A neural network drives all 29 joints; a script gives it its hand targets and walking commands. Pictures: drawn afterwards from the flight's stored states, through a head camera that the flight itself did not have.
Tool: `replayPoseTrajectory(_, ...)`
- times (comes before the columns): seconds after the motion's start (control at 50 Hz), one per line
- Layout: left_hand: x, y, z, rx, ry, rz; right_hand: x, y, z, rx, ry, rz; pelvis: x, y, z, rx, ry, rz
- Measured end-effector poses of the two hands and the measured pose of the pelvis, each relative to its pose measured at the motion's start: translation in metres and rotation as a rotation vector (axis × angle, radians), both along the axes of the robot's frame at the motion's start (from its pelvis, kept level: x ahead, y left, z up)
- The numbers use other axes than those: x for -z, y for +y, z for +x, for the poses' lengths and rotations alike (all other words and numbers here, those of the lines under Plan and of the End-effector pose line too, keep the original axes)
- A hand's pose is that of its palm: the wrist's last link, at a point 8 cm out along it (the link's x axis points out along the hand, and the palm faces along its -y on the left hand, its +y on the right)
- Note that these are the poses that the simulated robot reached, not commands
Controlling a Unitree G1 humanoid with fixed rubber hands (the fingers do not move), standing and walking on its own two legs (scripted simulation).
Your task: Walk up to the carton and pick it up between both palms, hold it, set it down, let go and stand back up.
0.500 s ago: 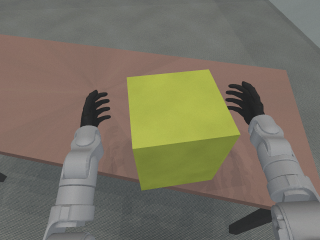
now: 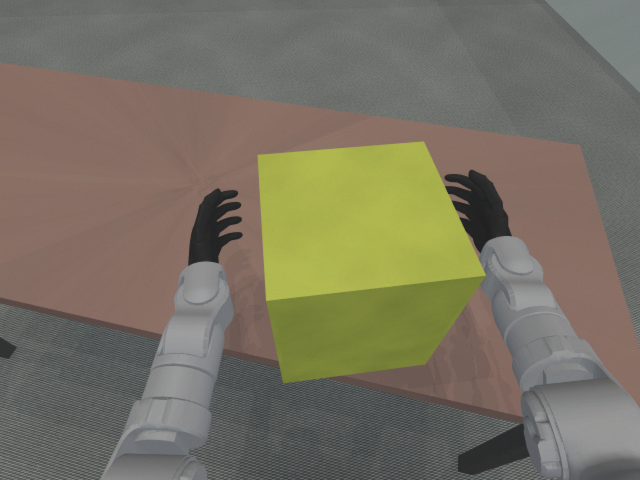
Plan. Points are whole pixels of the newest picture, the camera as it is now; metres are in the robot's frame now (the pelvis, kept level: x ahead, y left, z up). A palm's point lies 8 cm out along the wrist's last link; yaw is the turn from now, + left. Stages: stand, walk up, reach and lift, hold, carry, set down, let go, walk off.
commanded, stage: reach and lift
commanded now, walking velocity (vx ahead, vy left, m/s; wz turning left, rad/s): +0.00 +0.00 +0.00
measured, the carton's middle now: (349, 269) +0.38 +0.02 +0.03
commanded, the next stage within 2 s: none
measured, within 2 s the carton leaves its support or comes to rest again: leaves its support in 1.56 s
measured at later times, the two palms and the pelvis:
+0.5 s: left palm (228, 247) +0.36 +0.17 +0.08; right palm (466, 234) +0.43 -0.13 +0.07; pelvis -0.01 +0.00 +0.00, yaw +0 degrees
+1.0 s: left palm (230, 242) +0.37 +0.17 +0.08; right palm (467, 235) +0.43 -0.13 +0.07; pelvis +0.00 -0.01 +0.00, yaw +1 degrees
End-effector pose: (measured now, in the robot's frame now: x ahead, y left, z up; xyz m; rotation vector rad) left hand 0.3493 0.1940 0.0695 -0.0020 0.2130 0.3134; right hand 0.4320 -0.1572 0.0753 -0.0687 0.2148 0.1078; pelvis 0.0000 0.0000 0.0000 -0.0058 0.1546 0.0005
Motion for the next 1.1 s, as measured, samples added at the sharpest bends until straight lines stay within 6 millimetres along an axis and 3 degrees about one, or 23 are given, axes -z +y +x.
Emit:
replayPoseTrajectory(0.16,-0.001,-0.02,0.007,0.018,0.011,-0.018,0.005,0.016,-0.001,-0.002,0.018,0.002,-0.001,0.0,-0.002,-0.003,-0.009,0.001)
replayPoseTrajectory(0.3,-0.004,-0.023,0.011,-0.007,0.009,-0.01,0.005,0.025,-0.003,0.012,0.005,0.015,-0.001,-0.001,-0.002,-0.001,-0.001,0.0)
replayPoseTrajectory(1.1,-0.008,-0.028,0.015,0.0,-0.008,-0.015,0.003,0.026,-0.007,0.038,-0.002,0.009,-0.001,-0.005,-0.001,-0.018,-0.01,-0.002)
